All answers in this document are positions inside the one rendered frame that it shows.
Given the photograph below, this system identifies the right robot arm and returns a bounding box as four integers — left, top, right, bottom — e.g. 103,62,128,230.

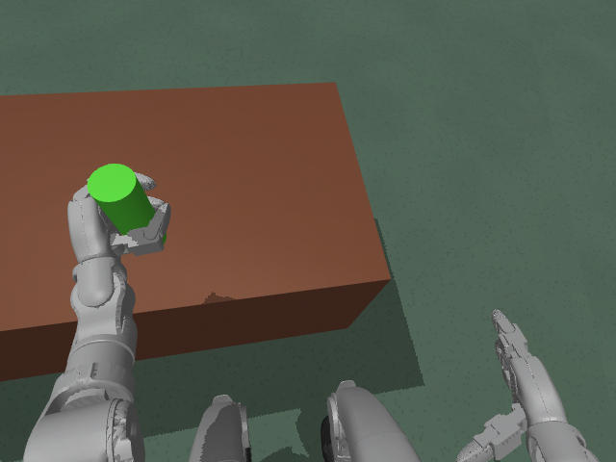
526,421,600,462

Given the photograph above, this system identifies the right robot hand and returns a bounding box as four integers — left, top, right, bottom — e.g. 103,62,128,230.
455,309,568,462

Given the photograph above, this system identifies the left robot arm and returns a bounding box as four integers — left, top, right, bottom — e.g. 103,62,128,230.
22,256,145,462

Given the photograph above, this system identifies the left robot hand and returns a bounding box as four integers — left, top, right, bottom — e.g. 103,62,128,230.
67,164,171,264

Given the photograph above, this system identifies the can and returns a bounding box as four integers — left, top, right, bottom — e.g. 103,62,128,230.
88,164,167,244

